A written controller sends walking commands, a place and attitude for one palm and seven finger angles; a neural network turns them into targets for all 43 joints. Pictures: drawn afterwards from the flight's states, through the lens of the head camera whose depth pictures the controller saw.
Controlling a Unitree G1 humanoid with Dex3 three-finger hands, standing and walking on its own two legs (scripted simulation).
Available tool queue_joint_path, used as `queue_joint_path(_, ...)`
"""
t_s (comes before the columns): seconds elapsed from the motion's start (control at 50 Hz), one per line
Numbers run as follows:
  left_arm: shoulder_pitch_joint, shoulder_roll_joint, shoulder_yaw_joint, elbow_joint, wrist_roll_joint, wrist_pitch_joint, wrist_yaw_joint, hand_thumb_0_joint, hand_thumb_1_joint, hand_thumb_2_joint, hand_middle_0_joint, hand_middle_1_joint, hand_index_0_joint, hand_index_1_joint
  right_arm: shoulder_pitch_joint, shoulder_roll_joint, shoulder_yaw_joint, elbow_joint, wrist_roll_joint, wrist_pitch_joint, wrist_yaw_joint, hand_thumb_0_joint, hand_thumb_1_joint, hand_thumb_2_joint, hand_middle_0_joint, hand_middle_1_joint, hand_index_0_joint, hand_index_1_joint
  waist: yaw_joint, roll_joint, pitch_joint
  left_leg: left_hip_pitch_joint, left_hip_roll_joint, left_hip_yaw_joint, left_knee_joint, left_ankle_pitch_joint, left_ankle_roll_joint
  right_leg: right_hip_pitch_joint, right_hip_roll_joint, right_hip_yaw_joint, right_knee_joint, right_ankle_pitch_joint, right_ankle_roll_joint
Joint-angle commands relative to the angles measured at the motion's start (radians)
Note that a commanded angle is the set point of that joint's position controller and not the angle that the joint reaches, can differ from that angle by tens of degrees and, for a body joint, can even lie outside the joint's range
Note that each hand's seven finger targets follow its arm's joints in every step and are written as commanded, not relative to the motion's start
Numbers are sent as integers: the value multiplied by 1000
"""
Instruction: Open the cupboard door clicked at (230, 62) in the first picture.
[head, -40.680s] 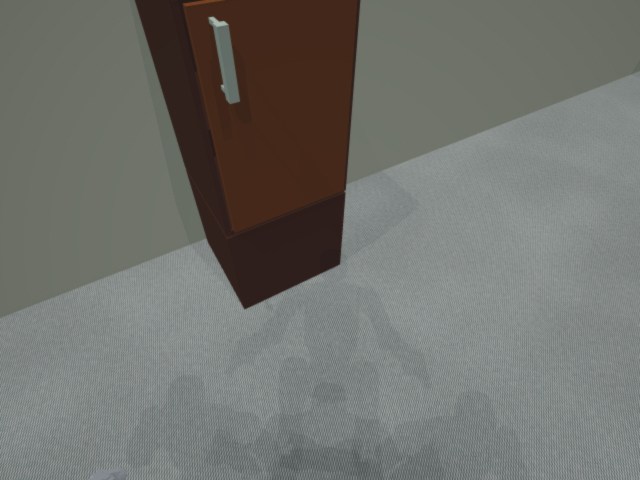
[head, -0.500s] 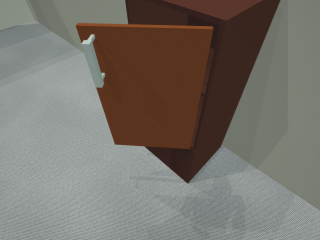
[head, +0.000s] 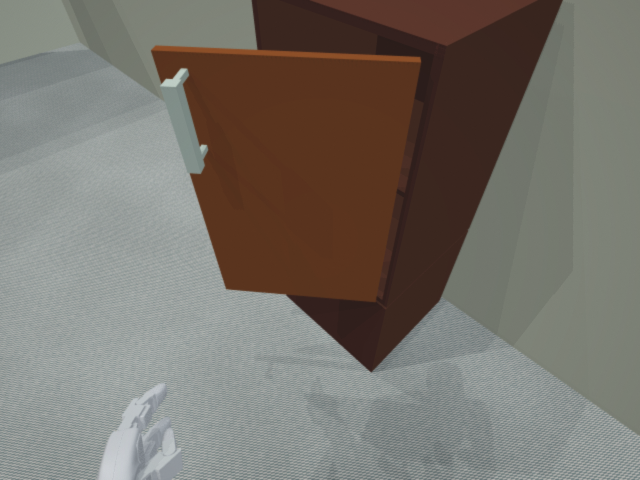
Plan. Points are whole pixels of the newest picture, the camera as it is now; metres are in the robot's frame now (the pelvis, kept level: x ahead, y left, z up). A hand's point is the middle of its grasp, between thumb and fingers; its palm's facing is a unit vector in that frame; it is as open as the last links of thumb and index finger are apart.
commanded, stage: raise the hand with hooked fingers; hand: left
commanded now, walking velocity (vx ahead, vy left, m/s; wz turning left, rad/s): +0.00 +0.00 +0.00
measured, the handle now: (189, 122) +0.58 +0.24 +0.15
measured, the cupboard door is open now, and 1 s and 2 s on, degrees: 40 40 40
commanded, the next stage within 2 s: move the hooked fingers beside the handle in 1.96 s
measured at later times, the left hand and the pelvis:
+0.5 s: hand (141, 428) +0.17 +0.21 +0.02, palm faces -0.05 -1.00 -0.06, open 9.9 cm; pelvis -0.04 +0.00 -0.05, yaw +1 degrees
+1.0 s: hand (84, 349) +0.23 +0.27 +0.10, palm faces +0.01 -1.00 -0.06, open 12.9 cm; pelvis -0.02 +0.02 -0.02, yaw +0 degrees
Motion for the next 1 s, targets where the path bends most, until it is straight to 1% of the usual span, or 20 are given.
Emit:
queue_joint_path(0.0, 146, 81, 145, -70, -63, -277, -135, 0, 713, 820, -213, -420, -213, -420, -160, -153, -72, -278, -15, -116, 14, 0, -900, -900, 200, 300, 200, 300, 39, -123, -2, -192, -20, -16, 84, 143, 1, -197, 32, -36, 48, 90, -10)
queue_joint_path(0.04, 207, 63, 142, -39, -92, -425, -274, 0, 667, 800, -217, -450, -217, -450, -186, -152, -80, -335, -22, -114, 44, 0, -900, -900, 200, 300, 200, 300, 63, -191, -46, -320, -32, 4, 186, 99, -8, -253, 32, -15, 160, 89, -14)
queue_joint_path(0.06, 192, 93, 163, -34, -107, -492, -348, 0, 643, 790, -218, -465, -218, -465, -196, -160, -88, -365, -19, -116, 53, 0, -900, -900, 200, 300, 200, 300, 61, -204, -75, -376, -38, 12, 238, 74, -7, -264, 24, 14, 190, 86, -13)
queue_joint_path(0.08, 173, 144, 196, -52, -115, -545, -420, 0, 620, 780, -220, -480, -220, -480, -204, -168, -92, -396, -13, -122, 60, 0, -900, -900, 200, 300, 200, 300, 58, -166, -114, -412, -44, 14, 283, 56, -6, -267, 12, 50, 212, 81, -14)
queue_joint_path(0.1, 181, 202, 245, -33, -130, -551, -485, 0, 597, 770, -222, -495, -222, -495, -196, -180, -95, -426, -5, -118, 63, 0, -900, -900, 200, 300, 200, 300, 67, -139, -142, -425, -46, 18, 315, 58, -1, -253, -2, 91, 226, 90, -18)
queue_joint_path(0.14, 107, 235, 292, -161, -204, -500, -544, 0, 550, 750, -225, -525, -225, -525, -215, -183, -85, -504, 13, -106, 49, 0, -900, -900, 200, 300, 200, 300, 72, -95, -233, -437, -61, 35, 338, 23, 10, -224, -14, 139, 199, 12, -3)
queue_joint_path(0.2, -126, 259, 304, -358, -262, -442, -523, 0, 480, 720, -230, -570, -230, -570, -181, -177, -68, -536, 15, -97, 18, 0, -900, -900, 200, 300, 200, 300, 25, -49, -233, -432, -47, 9, 368, -29, 21, -290, -1, 169, 173, -131, 12)
queue_joint_path(0.22, -165, 260, 294, -428, -252, -444, -502, 0, 457, 710, -232, -585, -232, -585, -155, -172, -67, -528, 13, -99, 13, 0, -900, -900, 200, 300, 200, 300, 15, 7, -258, -392, -35, 3, 370, -12, 25, -293, 7, 162, 178, -114, 8)
queue_joint_path(0.28, -238, 234, 211, -548, -196, -457, -452, 0, 387, 680, -237, -630, -237, -630, -119, -167, -53, -498, 5, -105, 0, 0, -900, -900, 200, 300, 200, 300, -30, 73, -236, -330, -13, -23, 358, 25, 36, -335, 34, 103, 213, -22, -7)
queue_joint_path(0.3, -311, 252, 194, -557, -187, -453, -451, 0, 363, 670, -238, -645, -238, -645, -107, -177, -41, -482, 1, -106, -4, 0, -900, -900, 200, 300, 200, 300, -53, 61, -212, -329, -6, -39, 360, 21, 39, -352, 46, 90, 225, -17, -11)
queue_joint_path(0.38, -259, 306, 231, -465, -163, -375, -463, 0, 270, 630, -245, -705, -245, -705, -121, -182, -31, -455, 14, -118, -20, 0, -900, -900, 200, 300, 200, 300, -33, 100, -199, -322, -5, -52, 304, -26, 36, -323, 42, 70, 180, -77, -12)
queue_joint_path(0.4, -252, 318, 250, -412, -177, -334, -474, 0, 247, 620, -247, -720, -247, -720, -129, -184, -23, -456, 17, -115, -22, 0, -900, -900, 200, 300, 200, 300, -21, 94, -173, -326, -6, -58, 288, -28, 34, -306, 48, 66, 170, -85, -15)
queue_joint_path(0.5, -190, 360, 348, -378, -226, -218, -471, 0, 130, 570, -255, -795, -255, -795, -162, -171, -4, -476, 16, -118, -23, 0, -900, -900, 200, 300, 200, 300, 44, 37, -236, -284, -8, -62, 213, 43, 26, -172, 45, 42, 137, -18, -12)
queue_joint_path(0.52, -188, 338, 334, -406, -231, -215, -467, 0, 107, 560, -257, -810, -257, -810, -161, -165, -1, -480, 17, -122, -19, 0, -900, -900, 200, 300, 200, 300, 42, 54, -241, -266, -8, -56, 197, 46, 25, -174, 44, 29, 134, -4, -9)
queue_joint_path(0.56, -196, 330, 338, -400, -240, -209, -450, 0, 60, 540, -260, -840, -260, -840, -155, -166, 1, -474, 16, -130, -16, 0, -900, -900, 200, 300, 200, 300, 34, 2, -215, -270, -7, -57, 176, 26, 23, -181, 45, 22, 115, -28, -3)
queue_joint_path(0.62, -249, 342, 333, -380, -235, -209, -451, 0, -10, 510, -265, -885, -265, -885, -145, -182, 5, -467, 18, -142, -15, 0, -900, -900, 200, 300, 200, 300, 27, 0, -154, -262, -4, -57, 147, -3, 23, -195, 48, 20, 93, -70, -6)
queue_joint_path(0.76, -375, 392, 354, -424, -217, -190, -452, 0, -173, 440, -277, -990, -277, -990, -121, -194, 4, -446, 22, -169, -28, 0, -900, -900, 200, 300, 200, 300, 25, 64, -200, -154, -2, -63, 92, 20, 26, -149, 49, 7, 70, -14, -10)
queue_joint_path(0.8, -432, 420, 370, -411, -218, -173, -452, 0, -220, 420, -280, -1020, -280, -1020, -124, -199, 10, -438, 21, -167, -34, 0, -900, -900, 200, 300, 200, 300, 25, 55, -167, -147, -2, -72, 73, 16, 24, -132, 53, 2, 57, -13, -13)
queue_joint_path(0.92, -524, 435, 378, -387, -213, -108, -470, 0, -360, 360, -290, -1110, -290, -1110, -140, -194, 19, -437, 27, -159, -44, 0, -900, -900, 200, 300, 200, 300, 36, 110, -163, -69, -3, -72, 25, 96, 20, -74, 54, -5, 27, 89, -19)
queue_joint_path(0.98, -554, 445, 384, -360, -208, -69, -478, 0, -430, 330, -295, -1155, -295, -1155, -142, -193, 23, -436, 29, -151, -46, 0, -900, -900, 200, 300, 200, 300, 36, 88, -158, -43, 0, -71, 7, 120, 19, -58, 56, -10, 9, 121, -16)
